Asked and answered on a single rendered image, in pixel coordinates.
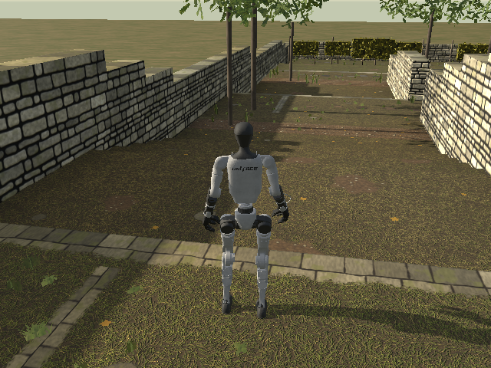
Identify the right robot thigh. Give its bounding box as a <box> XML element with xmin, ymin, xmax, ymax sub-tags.
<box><xmin>255</xmin><ymin>214</ymin><xmax>272</xmax><ymax>269</ymax></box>

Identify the robot left shin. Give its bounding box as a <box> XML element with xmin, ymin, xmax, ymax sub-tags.
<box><xmin>222</xmin><ymin>252</ymin><xmax>232</xmax><ymax>304</ymax></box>

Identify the left robot upper arm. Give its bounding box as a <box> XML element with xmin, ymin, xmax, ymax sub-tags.
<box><xmin>209</xmin><ymin>156</ymin><xmax>229</xmax><ymax>198</ymax></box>

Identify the right robot upper arm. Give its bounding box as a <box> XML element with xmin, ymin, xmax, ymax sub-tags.
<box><xmin>260</xmin><ymin>155</ymin><xmax>281</xmax><ymax>196</ymax></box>

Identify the left robot forearm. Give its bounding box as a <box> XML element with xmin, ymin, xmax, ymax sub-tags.
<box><xmin>203</xmin><ymin>186</ymin><xmax>217</xmax><ymax>218</ymax></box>

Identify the right robot forearm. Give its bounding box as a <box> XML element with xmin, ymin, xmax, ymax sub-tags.
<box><xmin>273</xmin><ymin>185</ymin><xmax>288</xmax><ymax>212</ymax></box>

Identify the left robot hand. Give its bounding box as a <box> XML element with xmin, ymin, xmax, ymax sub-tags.
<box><xmin>203</xmin><ymin>215</ymin><xmax>220</xmax><ymax>232</ymax></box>

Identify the right robot hand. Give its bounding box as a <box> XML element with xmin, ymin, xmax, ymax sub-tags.
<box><xmin>272</xmin><ymin>208</ymin><xmax>289</xmax><ymax>223</ymax></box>

